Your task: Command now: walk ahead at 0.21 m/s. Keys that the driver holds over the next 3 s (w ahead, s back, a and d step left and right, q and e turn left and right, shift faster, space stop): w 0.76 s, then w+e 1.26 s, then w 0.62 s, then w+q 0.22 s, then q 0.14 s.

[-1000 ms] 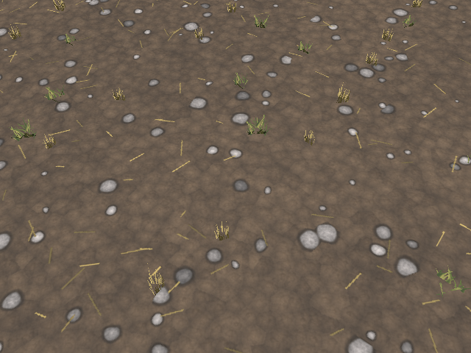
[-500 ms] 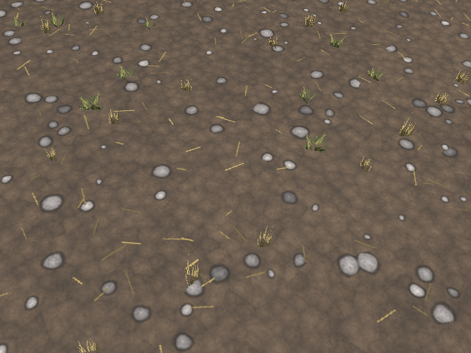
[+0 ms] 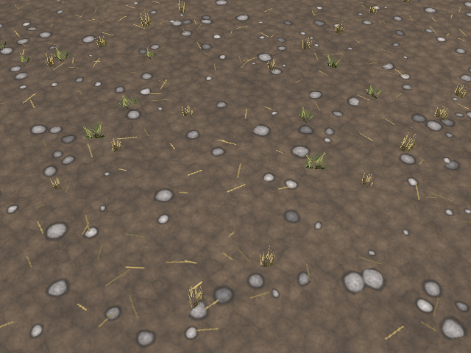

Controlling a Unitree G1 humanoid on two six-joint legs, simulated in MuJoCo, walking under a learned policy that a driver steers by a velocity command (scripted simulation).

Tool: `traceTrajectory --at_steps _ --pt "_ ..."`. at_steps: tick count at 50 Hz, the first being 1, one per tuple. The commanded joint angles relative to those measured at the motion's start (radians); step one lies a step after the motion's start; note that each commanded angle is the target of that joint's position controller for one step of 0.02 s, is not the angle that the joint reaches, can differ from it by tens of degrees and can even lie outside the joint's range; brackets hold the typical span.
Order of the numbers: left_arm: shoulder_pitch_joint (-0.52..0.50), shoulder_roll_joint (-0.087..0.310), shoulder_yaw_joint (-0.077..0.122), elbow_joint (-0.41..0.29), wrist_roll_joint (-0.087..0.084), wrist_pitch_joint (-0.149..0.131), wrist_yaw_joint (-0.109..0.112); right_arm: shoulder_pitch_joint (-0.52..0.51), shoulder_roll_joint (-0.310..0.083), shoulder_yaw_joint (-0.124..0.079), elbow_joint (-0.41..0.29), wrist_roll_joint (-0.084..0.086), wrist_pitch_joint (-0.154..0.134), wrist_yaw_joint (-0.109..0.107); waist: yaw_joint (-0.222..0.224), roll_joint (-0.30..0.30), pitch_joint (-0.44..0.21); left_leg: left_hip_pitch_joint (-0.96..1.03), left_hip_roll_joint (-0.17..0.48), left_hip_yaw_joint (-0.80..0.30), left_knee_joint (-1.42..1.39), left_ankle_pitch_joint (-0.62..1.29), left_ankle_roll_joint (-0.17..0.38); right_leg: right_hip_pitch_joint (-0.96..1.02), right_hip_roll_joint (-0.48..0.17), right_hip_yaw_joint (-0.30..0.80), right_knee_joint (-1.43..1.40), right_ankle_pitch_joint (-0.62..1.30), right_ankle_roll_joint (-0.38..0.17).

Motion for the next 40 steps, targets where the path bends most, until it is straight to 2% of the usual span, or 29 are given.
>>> traceTrajectory --at_steps 1,5,7,8,9,10,11,12,13,14,15,16,17,18,19,20,21,22,23,24,25,26,28,30,34,38,40 --pt "0.005 0.125 0.029 -0.050 -0.013 -0.040 0.003 -0.014 -0.103 -0.024 -0.043 0.014 -0.050 0.002 0.000 0.011 0.122 -0.124 0.059 -0.095 -0.141 -0.317 0.072 -0.118 -0.051 0.093 -0.134 -0.310 -0.088" --pt "0.038 0.124 0.031 -0.049 -0.021 -0.079 -0.017 -0.008 -0.093 -0.021 -0.036 0.023 -0.099 0.021 0.006 -0.012 0.096 -0.127 0.056 -0.106 -0.098 -0.223 0.094 -0.067 -0.071 0.160 -0.140 -0.244 -0.134" --pt "0.074 0.139 0.034 -0.046 -0.027 -0.091 -0.024 -0.015 -0.083 -0.017 -0.044 0.024 -0.122 0.030 0.012 -0.056 0.093 -0.168 0.030 -0.074 -0.035 -0.142 0.095 -0.005 -0.098 0.224 -0.151 -0.164 -0.167" --pt "0.100 0.159 0.040 -0.041 -0.030 -0.096 -0.027 -0.011 -0.078 -0.015 -0.048 0.025 -0.135 0.037 0.011 -0.103 0.085 -0.214 0.013 -0.043 0.024 -0.056 0.090 0.057 -0.136 0.281 -0.150 -0.055 -0.190" --pt "0.140 0.178 0.047 -0.034 -0.031 -0.099 -0.031 -0.015 -0.083 -0.016 -0.048 0.024 -0.147 0.045 0.021 -0.126 0.064 -0.259 0.001 -0.006 0.105 0.112 0.078 0.137 -0.174 0.333 -0.140 0.101 -0.210" --pt "0.196 0.198 0.058 -0.019 -0.027 -0.098 -0.034 -0.039 -0.089 -0.018 -0.056 0.022 -0.155 0.052 0.042 -0.131 0.034 -0.322 0.001 0.024 0.179 0.236 0.059 0.223 -0.209 0.370 -0.121 0.235 -0.228" --pt "0.264 0.204 0.065 -0.004 -0.025 -0.093 -0.035 -0.098 -0.090 -0.016 -0.074 0.020 -0.160 0.058 0.081 -0.125 0.016 -0.419 -0.001 0.045 0.258 0.242 0.043 0.314 -0.237 0.404 -0.124 0.322 -0.248" --pt "0.313 0.206 0.068 0.012 -0.023 -0.086 -0.037 -0.169 -0.067 -0.006 -0.107 0.021 -0.160 0.064 0.110 -0.182 0.037 -0.580 -0.004 0.057 0.339 -0.026 0.033 0.414 -0.305 0.474 -0.163 0.410 -0.282" --pt "0.338 0.184 0.061 0.022 -0.024 -0.076 -0.038 -0.243 -0.045 0.007 -0.144 0.029 -0.154 0.069 0.126 -0.202 0.093 -0.719 0.025 0.042 0.361 -0.325 0.034 0.456 -0.377 0.538 -0.191 0.448 -0.301" --pt "0.335 0.154 0.051 0.017 -0.023 -0.065 -0.033 -0.290 -0.042 0.015 -0.173 0.041 -0.148 0.072 0.126 -0.159 0.121 -0.759 0.081 0.004 0.322 -0.370 0.042 0.446 -0.401 0.533 -0.199 0.437 -0.271" --pt "0.280 0.168 0.052 -0.004 -0.025 -0.051 -0.024 -0.266 -0.047 0.019 -0.176 0.049 -0.146 0.078 0.094 -0.133 0.094 -0.655 0.102 0.009 0.201 -0.268 0.048 0.384 -0.380 0.460 -0.221 0.409 -0.221" --pt "0.161 0.209 0.060 -0.040 -0.030 -0.037 -0.015 -0.149 -0.061 0.013 -0.137 0.048 -0.143 0.083 0.012 -0.132 0.047 -0.368 0.078 0.042 0.017 -0.034 0.052 0.220 -0.307 0.335 -0.242 0.376 -0.166" --pt "0.047 0.244 0.065 -0.075 -0.028 -0.030 -0.011 0.063 -0.081 -0.006 -0.051 0.034 -0.135 0.084 -0.104 -0.139 -0.033 0.074 -0.011 0.111 -0.076 0.283 0.042 -0.018 -0.205 0.194 -0.205 0.433 -0.125" --pt "0.024 0.226 0.061 -0.096 -0.012 -0.037 -0.010 0.215 -0.143 -0.042 0.016 0.018 -0.113 0.076 -0.174 -0.070 -0.093 0.361 -0.046 0.126 0.002 0.344 0.026 -0.195 -0.117 0.081 -0.057 0.504 -0.084" --pt "-0.001 0.155 0.038 -0.117 0.016 -0.046 -0.009 0.359 -0.222 -0.068 0.032 0.006 -0.096 0.056 -0.243 0.136 -0.146 0.487 0.124 -0.128 -0.089 0.130 0.073 -0.343 -0.031 -0.013 0.266 0.343 -0.019" --pt "0.065 0.058 0.015 -0.145 0.005 -0.068 -0.003 0.378 -0.284 -0.061 0.007 -0.009 -0.106 0.049 -0.180 0.354 -0.208 0.501 0.398 -0.706 -0.329 0.059 0.215 -0.452 0.096 0.087 0.579 -0.176 0.010" --pt "0.071 0.107 0.030 -0.135 -0.036 -0.085 -0.007 0.260 -0.203 -0.034 -0.014 -0.006 -0.117 0.050 -0.130 0.190 -0.089 0.435 0.414 -0.726 -0.366 -0.018 0.240 -0.549 0.049 0.176 0.694 -0.146 -0.009" --pt "0.040 0.121 0.034 -0.136 -0.052 -0.099 -0.014 0.172 -0.158 -0.023 -0.027 0.002 -0.125 0.048 -0.093 0.119 0.037 0.355 0.385 -0.566 -0.356 0.055 0.218 -0.610 -0.005 0.158 0.684 -0.042 -0.040" --pt "0.033 0.120 0.036 -0.123 -0.040 -0.103 -0.015 0.115 -0.143 -0.018 -0.038 0.001 -0.129 0.053 -0.065 0.060 0.071 0.301 0.330 -0.429 -0.355 0.198 0.186 -0.589 -0.057 0.123 0.643 0.053 -0.050" --pt "0.026 0.129 0.046 -0.115 -0.023 -0.102 -0.016 0.087 -0.130 -0.013 -0.044 -0.004 -0.127 0.058 -0.049 0.054 0.067 0.280 0.279 -0.321 -0.353 0.356 0.152 -0.561 -0.083 0.095 0.596 0.123 -0.052" --pt "0.041 0.127 0.050 -0.110 -0.018 -0.096 -0.027 0.089 -0.102 -0.004 -0.038 -0.013 -0.123 0.058 -0.032 0.087 0.041 0.263 0.239 -0.226 -0.346 0.531 0.113 -0.506 -0.099 0.080 0.569 0.174 -0.054" --pt "0.059 0.111 0.049 -0.104 -0.018 -0.088 -0.039 0.104 -0.087 0.000 -0.029 -0.015 -0.119 0.055 -0.022 0.106 0.017 0.272 0.217 -0.171 -0.344 0.650 0.098 -0.483 -0.097 0.057 0.559 0.198 -0.048" --pt "0.038 0.085 0.047 -0.113 -0.013 -0.072 -0.048 0.131 -0.098 0.000 -0.009 -0.006 -0.114 0.046 -0.011 0.083 0.015 0.259 0.204 -0.113 -0.364 0.733 0.108 -0.503 -0.094 0.021 0.535 0.225 -0.026" --pt "-0.063 0.076 0.041 -0.159 -0.005 -0.066 -0.048 0.141 -0.122 -0.003 0.001 -0.003 -0.109 0.034 -0.021 0.058 0.048 0.221 0.195 -0.080 -0.404 0.739 0.119 -0.532 -0.089 -0.002 0.431 0.292 -0.002" --pt "-0.269 0.040 0.021 -0.233 -0.009 -0.080 -0.059 0.188 -0.136 0.002 0.023 -0.003 -0.102 0.007 -0.068 0.059 0.094 0.168 0.164 -0.028 -0.459 0.690 0.085 -0.458 -0.038 -0.056 0.092 0.470 0.006" --pt "-0.379 0.053 0.017 -0.275 -0.019 -0.087 -0.079 0.262 -0.146 -0.003 0.064 0.004 -0.095 -0.002 -0.078 0.057 0.107 0.299 0.212 -0.026 -0.447 0.735 0.092 -0.457 -0.004 -0.050 -0.057 0.492 -0.030" --pt "-0.370 0.074 0.022 -0.279 -0.022 -0.093 -0.091 0.241 -0.161 -0.010 0.061 -0.005 -0.091 -0.006 -0.045 0.074 0.073 0.370 0.233 0.005 -0.391 0.901 0.087 -0.415 0.023 -0.062 -0.082 0.460 -0.070"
